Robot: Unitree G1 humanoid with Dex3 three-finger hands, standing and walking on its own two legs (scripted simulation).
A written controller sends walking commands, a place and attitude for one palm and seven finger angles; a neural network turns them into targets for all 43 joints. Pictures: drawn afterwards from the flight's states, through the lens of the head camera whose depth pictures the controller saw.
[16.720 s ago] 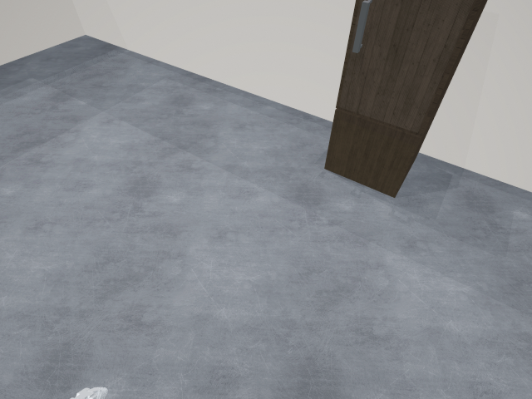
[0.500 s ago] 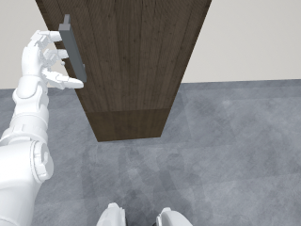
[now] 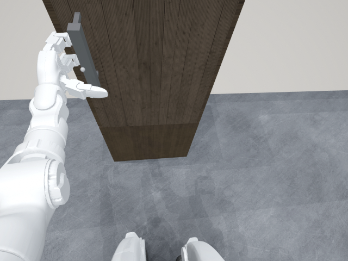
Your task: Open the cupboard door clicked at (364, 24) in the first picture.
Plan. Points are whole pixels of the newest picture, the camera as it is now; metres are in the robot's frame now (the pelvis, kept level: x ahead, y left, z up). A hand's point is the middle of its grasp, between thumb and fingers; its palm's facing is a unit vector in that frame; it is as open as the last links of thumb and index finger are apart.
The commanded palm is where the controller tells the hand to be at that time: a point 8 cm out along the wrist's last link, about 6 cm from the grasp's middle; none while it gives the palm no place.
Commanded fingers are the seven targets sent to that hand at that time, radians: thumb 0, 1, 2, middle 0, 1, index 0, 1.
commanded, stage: slide the fingers in behind the handle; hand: left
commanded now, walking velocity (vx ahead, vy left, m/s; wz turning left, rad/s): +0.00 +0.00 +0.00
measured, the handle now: (87, 56) +0.57 +0.16 +0.09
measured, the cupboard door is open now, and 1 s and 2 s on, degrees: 0 0 24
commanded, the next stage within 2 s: close the thumb around the handle in 0.32 s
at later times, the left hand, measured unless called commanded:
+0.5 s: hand (86, 68) +0.52 +0.16 +0.10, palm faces +0.05 -1.00 -0.01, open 13.6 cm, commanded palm +0.50 +0.20 +0.10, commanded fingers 0.00 -0.22 0.42 -0.32 -1.23 -0.32 -1.23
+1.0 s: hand (93, 69) +0.52 +0.15 +0.10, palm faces +0.01 -1.00 -0.02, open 6.3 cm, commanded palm +0.50 +0.19 +0.10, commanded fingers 0.00 0.90 0.90 -0.40 -1.35 -0.40 -1.35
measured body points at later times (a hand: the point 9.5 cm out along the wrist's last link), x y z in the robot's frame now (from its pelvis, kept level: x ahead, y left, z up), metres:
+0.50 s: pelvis +0.00 -0.01 +0.00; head +0.11 +0.01 +0.44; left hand +0.51 +0.21 +0.10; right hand -0.01 -0.27 -0.11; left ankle +0.04 +0.09 -0.67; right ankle -0.02 -0.10 -0.67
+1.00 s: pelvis +0.01 -0.01 +0.00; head +0.12 +0.01 +0.44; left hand +0.51 +0.20 +0.10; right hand -0.01 -0.26 -0.11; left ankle +0.04 +0.09 -0.67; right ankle -0.02 -0.10 -0.67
